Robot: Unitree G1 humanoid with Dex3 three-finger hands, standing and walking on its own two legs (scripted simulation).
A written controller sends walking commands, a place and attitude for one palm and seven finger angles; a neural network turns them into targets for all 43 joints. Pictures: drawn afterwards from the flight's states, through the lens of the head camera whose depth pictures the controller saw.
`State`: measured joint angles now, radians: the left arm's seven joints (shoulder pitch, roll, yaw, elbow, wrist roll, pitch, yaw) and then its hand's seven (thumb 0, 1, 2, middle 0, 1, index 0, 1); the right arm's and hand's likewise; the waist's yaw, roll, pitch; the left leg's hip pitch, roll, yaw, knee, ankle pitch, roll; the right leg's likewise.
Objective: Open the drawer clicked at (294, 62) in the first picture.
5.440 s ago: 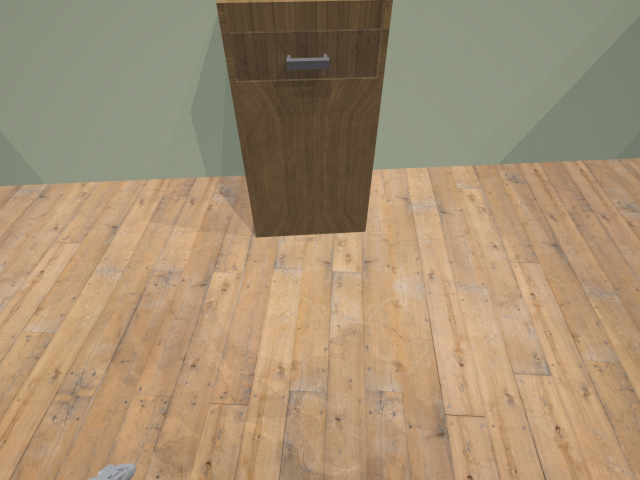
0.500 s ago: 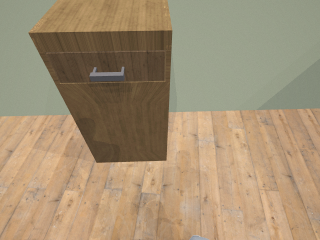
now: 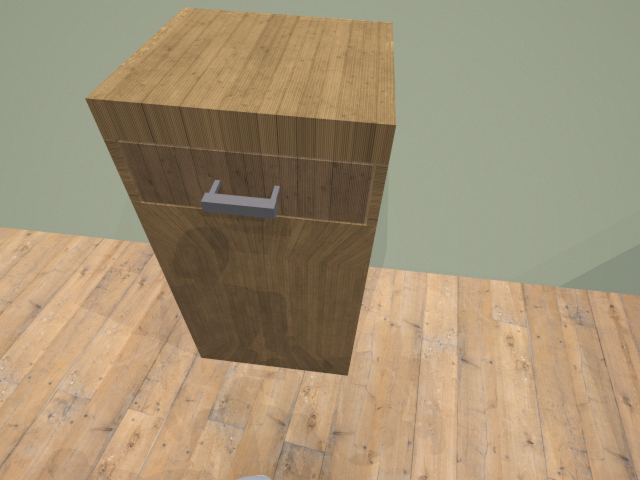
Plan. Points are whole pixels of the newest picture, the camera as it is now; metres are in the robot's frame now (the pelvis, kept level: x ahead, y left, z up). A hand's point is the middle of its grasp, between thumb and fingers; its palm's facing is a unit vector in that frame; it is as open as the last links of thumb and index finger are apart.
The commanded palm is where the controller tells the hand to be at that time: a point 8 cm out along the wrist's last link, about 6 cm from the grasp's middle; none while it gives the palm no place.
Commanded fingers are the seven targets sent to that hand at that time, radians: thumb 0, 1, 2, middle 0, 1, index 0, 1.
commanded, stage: come to a stop and stand still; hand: left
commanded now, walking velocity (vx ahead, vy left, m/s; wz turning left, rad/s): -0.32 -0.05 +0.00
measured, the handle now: (243, 197) +0.56 +0.20 +0.01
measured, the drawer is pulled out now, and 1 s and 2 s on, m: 0.00 0.00 0.00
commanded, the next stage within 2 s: look again from close up in 1.10 s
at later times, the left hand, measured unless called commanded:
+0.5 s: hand out of the picture +0.05 +0.17 -0.17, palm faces +0.01 -0.95 -0.30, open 7.4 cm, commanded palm none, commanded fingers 0.00 0.90 0.90 -0.20 -0.30 -0.20 -0.30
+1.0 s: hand out of the picture -0.04 +0.08 -0.17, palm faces +0.05 -0.98 -0.19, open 7.3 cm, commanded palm none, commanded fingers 0.00 0.90 0.90 -0.20 -0.30 -0.20 -0.30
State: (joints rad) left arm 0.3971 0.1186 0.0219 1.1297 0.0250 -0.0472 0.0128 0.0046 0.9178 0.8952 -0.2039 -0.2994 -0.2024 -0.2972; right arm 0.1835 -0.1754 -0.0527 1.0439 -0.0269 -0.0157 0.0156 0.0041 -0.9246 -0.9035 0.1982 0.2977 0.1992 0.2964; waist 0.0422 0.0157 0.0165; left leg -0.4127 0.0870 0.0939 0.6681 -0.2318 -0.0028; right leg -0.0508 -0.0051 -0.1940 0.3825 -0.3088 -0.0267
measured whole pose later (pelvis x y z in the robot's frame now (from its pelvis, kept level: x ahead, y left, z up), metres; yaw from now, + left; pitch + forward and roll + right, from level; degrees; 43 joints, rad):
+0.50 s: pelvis -0.02 -0.04 -0.01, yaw -3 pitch -2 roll +2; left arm 0.22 0.21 0.06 0.99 0.02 0.04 0.03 0.00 0.91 0.90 -0.20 -0.30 -0.20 -0.30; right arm 0.17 -0.20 -0.07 1.03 -0.03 0.04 -0.01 -0.01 -0.91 -0.90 0.20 0.30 0.21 0.30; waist 0.00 0.02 0.03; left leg -0.35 0.09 0.13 0.53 -0.14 -0.02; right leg -0.24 -0.06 -0.05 0.61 -0.37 0.01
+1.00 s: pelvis -0.04 -0.09 +0.00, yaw -1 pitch -1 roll +0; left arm 0.27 0.14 0.01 1.13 0.00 0.02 0.03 0.01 0.93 0.89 -0.20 -0.30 -0.20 -0.30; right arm 0.32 -0.12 -0.01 1.15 -0.02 0.01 -0.04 0.00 -0.91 -0.90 0.20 0.30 0.20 0.30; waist 0.01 0.02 0.02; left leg -0.12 0.06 0.02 0.42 -0.28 -0.05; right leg -0.19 0.05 -0.12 0.40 -0.20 -0.08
